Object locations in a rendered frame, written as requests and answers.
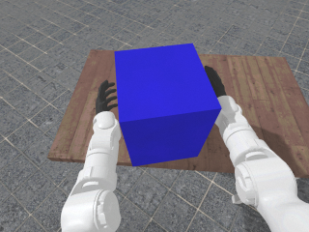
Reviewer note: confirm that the left robot hand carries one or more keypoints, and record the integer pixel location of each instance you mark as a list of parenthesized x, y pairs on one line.
[(102, 101)]

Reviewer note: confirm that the left robot forearm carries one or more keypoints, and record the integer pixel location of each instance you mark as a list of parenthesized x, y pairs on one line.
[(99, 171)]

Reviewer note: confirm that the table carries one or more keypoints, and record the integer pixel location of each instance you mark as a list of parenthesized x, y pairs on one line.
[(264, 87)]

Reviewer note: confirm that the robot right upper arm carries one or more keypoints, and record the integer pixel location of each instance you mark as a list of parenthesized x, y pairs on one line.
[(269, 186)]

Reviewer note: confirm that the robot left upper arm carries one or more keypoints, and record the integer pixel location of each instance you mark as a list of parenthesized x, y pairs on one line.
[(91, 211)]

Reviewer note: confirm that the carton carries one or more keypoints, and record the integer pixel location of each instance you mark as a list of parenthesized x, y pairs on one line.
[(166, 104)]

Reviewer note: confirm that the right robot hand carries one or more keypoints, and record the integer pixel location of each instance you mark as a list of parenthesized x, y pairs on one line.
[(216, 82)]

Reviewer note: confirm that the right robot forearm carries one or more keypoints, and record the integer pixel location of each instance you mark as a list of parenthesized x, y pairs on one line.
[(238, 136)]

